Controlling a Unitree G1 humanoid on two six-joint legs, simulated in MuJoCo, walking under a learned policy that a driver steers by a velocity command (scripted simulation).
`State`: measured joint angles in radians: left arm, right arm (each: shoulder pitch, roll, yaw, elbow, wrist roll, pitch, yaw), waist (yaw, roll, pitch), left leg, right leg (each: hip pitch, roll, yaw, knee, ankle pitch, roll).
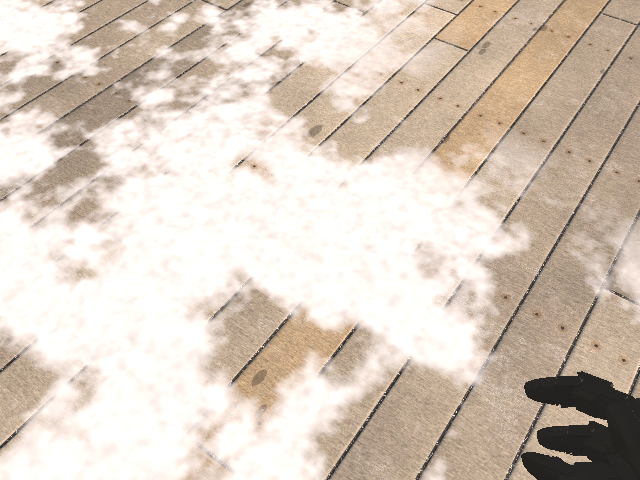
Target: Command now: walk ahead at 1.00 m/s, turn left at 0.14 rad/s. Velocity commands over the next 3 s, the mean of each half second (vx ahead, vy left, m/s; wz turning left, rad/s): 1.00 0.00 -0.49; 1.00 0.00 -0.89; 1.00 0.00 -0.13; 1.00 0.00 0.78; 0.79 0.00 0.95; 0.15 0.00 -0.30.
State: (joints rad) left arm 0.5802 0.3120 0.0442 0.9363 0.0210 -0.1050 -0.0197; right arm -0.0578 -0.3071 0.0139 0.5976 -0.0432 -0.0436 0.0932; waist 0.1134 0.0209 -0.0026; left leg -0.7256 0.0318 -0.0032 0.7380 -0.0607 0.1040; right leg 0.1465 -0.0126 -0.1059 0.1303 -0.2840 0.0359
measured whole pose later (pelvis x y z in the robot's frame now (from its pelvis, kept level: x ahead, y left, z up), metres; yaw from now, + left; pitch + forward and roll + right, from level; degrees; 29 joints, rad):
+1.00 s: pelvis +0.91 -0.15 -0.02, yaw -44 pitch +2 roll +1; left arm 0.41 0.38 0.10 0.84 0.00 -0.06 -0.01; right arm 0.04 -0.28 0.01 0.61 -0.05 -0.09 -0.01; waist 0.09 -0.03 0.03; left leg -0.52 0.02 -0.02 0.61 -0.14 -0.03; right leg -0.07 0.16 0.25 0.92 -0.48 -0.13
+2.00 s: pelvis +1.58 -0.75 -0.02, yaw -20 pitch -1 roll +2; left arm 0.17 0.21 -0.02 0.71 0.06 -0.09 0.01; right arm 0.34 -0.33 -0.07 0.85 -0.01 0.00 0.01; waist -0.02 0.02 0.06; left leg -0.31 -0.22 0.05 0.59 -0.25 0.21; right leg -0.47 -0.07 0.09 1.42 -0.36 0.03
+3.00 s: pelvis +2.11 -0.96 +0.01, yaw -7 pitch +1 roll +2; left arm 0.16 0.32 0.08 0.71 -0.02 0.07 0.00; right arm 0.08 -0.28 -0.07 0.72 -0.01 0.01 -0.04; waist 0.01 -0.01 0.06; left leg -0.30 0.08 0.23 0.47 -0.17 0.00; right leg -0.49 -0.10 -0.05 0.86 -0.32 0.06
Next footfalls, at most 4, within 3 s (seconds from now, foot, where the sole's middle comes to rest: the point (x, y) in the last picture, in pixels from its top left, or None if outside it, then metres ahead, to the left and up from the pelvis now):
0.08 left None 0.27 0.10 -0.77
0.54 right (409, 389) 0.68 -0.09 -0.77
0.96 left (434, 238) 1.13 -0.15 -0.77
1.40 right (603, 227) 1.22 -0.60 -0.77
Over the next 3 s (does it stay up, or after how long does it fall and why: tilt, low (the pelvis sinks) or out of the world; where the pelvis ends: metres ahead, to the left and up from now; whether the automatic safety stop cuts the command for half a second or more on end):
stays up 2.11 -0.96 0.01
